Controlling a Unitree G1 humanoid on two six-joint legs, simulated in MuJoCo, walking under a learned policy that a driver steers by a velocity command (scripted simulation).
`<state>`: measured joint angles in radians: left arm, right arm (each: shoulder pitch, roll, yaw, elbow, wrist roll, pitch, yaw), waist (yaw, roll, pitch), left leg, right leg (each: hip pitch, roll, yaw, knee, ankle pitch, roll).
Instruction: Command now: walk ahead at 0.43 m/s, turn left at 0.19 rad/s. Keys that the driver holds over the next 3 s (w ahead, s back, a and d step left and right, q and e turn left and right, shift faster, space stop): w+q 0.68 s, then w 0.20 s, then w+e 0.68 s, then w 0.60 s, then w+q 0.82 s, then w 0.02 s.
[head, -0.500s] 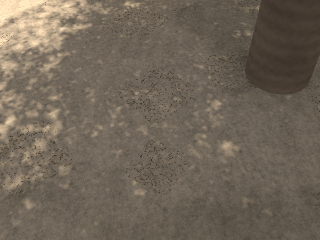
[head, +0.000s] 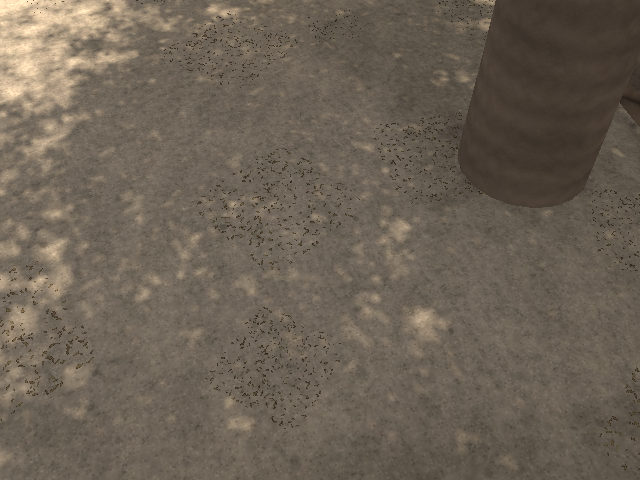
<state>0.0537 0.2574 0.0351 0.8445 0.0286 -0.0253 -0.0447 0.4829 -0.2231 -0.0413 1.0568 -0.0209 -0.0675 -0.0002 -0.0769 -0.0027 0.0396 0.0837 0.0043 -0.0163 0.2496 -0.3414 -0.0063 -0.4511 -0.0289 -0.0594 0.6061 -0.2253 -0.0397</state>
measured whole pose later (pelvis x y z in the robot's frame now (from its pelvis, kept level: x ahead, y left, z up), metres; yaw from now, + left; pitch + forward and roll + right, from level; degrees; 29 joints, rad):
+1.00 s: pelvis +0.50 +0.09 +0.00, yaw +26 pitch +1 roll +1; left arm 0.09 0.24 0.03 0.80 0.03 -0.02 -0.03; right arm 0.40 -0.24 -0.05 0.95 -0.01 -0.08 0.00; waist -0.06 -0.05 0.05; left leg 0.08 -0.14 -0.04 0.17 -0.26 0.12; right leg -0.64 -0.10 -0.04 0.70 -0.01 -0.01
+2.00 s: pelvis +1.03 +0.24 +0.01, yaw +2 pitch +1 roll +1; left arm 0.16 0.27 0.04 0.80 0.04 -0.02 -0.04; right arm 0.42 -0.24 -0.03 0.92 -0.01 -0.09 0.01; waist -0.05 -0.05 0.01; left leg -0.07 -0.07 0.04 0.24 -0.19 0.07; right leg -0.60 -0.06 0.03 0.87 -0.17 -0.01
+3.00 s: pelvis +1.53 +0.31 +0.01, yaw +27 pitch +1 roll +0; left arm 0.15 0.26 0.04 0.78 0.05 -0.03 -0.01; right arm 0.33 -0.27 -0.07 0.89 0.00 -0.04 0.01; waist -0.02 -0.03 0.05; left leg -0.14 -0.15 -0.04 0.33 -0.19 0.14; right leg -0.62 -0.14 0.04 1.01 -0.23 0.05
